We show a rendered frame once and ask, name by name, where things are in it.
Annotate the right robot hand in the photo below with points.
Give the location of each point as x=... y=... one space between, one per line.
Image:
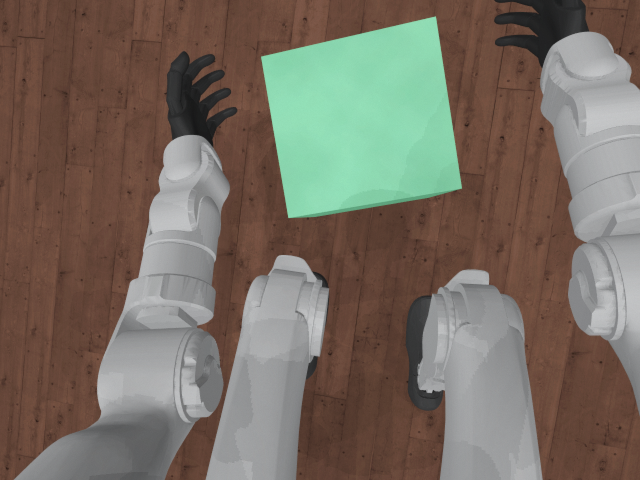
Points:
x=557 y=20

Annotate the robot right shin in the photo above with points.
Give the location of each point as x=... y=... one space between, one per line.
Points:
x=429 y=376

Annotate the robot left forearm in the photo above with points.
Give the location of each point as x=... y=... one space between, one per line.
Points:
x=174 y=287

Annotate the robot right forearm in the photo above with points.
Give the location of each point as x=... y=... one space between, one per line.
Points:
x=595 y=112

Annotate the robot right upper arm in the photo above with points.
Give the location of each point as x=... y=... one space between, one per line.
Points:
x=604 y=296

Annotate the left robot hand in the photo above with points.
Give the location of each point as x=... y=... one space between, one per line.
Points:
x=186 y=115

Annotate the carton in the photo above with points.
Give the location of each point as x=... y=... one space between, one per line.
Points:
x=362 y=121

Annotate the robot left thigh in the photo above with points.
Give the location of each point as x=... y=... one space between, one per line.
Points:
x=258 y=432

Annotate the robot left upper arm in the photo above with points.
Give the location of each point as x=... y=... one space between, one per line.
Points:
x=154 y=385

